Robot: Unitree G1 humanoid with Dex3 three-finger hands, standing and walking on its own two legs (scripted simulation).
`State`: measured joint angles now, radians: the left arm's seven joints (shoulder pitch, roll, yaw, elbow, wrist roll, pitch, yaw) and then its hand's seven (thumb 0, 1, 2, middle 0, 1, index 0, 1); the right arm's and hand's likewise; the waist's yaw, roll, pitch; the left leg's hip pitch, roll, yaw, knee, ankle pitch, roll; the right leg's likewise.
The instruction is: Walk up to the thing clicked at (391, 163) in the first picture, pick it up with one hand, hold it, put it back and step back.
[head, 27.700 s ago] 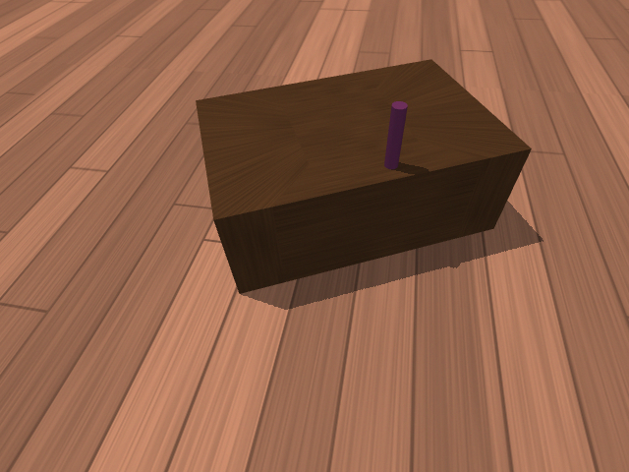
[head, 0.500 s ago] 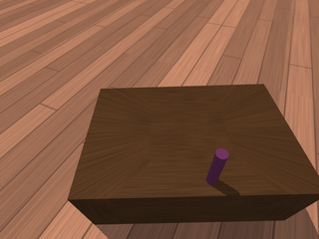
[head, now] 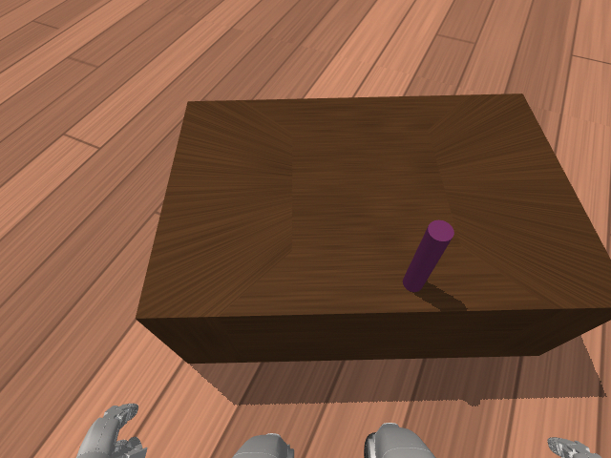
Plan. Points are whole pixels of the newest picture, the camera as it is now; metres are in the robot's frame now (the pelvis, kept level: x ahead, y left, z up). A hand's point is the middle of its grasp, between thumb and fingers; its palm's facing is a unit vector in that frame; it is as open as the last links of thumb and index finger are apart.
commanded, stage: step back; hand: right
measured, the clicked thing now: (425, 259) +0.49 -0.22 -0.22
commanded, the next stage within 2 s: none
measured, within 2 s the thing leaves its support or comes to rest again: neither
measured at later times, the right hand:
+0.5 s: hand out of the picture +0.00 -0.25 -0.15, palm faces +0.06 +0.92 -0.39, open 7.4 cm
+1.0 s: hand out of the picture -0.10 -0.23 -0.11, palm faces +0.02 +0.89 -0.46, open 7.4 cm
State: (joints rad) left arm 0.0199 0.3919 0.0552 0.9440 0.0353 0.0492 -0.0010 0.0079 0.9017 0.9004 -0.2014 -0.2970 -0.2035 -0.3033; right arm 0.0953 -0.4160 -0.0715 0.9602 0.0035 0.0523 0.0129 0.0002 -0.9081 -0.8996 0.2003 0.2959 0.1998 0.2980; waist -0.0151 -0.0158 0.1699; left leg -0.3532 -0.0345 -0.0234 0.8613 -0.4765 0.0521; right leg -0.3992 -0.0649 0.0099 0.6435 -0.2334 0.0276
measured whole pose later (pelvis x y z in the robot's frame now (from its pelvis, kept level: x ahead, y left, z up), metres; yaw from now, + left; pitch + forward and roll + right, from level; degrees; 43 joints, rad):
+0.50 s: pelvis -0.08 +0.02 +0.00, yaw -4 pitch -2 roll -1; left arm 0.12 0.36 0.06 0.86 0.03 0.04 -0.01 0.01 0.90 0.90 -0.20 -0.30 -0.20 -0.30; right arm 0.12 -0.37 -0.05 0.89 0.00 0.05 -0.03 0.00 -0.90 -0.90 0.20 0.30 0.20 0.30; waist -0.01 0.03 0.19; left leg -0.41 -0.03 -0.04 0.88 -0.47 0.02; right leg -0.27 0.05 0.05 0.65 -0.35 -0.02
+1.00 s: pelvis -0.20 +0.04 +0.01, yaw -4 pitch -2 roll -1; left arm 0.18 0.42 0.09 0.82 0.02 0.08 0.00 0.01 0.90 0.90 -0.20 -0.30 -0.20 -0.30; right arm 0.14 -0.35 -0.04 0.83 -0.03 0.01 -0.02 0.00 -0.90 -0.90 0.21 0.30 0.21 0.30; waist 0.02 -0.06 0.17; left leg -0.33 0.03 0.01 0.58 -0.22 0.02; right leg -0.43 0.10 0.17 1.17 -0.49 0.03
